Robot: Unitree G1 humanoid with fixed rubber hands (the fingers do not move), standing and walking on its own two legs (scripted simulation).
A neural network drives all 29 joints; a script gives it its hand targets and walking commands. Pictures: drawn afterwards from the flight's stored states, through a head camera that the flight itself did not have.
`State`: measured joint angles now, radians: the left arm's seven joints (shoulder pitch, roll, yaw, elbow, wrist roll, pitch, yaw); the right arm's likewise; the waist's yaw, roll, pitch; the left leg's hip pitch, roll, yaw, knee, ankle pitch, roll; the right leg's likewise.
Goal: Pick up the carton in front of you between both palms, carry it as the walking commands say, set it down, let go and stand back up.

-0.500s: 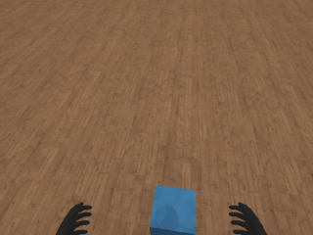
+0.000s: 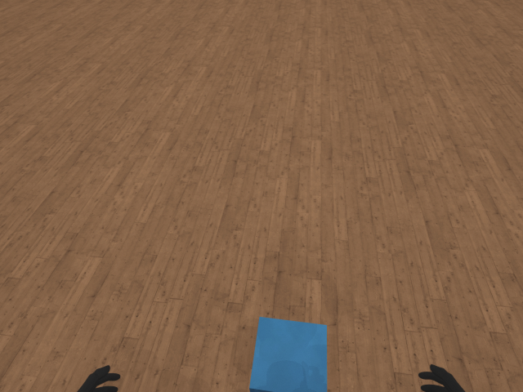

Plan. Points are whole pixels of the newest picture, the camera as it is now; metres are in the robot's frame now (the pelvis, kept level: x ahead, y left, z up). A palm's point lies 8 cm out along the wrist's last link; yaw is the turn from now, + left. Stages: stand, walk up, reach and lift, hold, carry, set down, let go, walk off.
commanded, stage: stand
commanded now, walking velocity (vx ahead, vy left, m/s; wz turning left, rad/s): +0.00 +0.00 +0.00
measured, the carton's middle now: (288, 367) +0.36 -0.05 -0.64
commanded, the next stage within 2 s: none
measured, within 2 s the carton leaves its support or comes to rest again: neither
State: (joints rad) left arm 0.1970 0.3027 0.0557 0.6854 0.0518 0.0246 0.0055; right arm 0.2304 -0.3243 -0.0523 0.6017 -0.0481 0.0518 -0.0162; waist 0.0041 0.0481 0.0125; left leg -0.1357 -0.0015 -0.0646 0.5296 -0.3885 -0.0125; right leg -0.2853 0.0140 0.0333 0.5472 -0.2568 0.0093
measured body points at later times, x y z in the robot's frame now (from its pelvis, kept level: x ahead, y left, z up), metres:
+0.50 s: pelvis +0.01 -0.01 +0.00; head +0.01 -0.03 +0.45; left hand +0.12 +0.29 -0.09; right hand +0.13 -0.30 -0.11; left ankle -0.06 +0.13 -0.73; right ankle +0.02 -0.13 -0.73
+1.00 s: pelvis -0.01 -0.01 +0.01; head -0.01 -0.02 +0.46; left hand +0.09 +0.30 -0.10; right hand +0.10 -0.31 -0.11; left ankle -0.06 +0.13 -0.73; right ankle +0.02 -0.13 -0.73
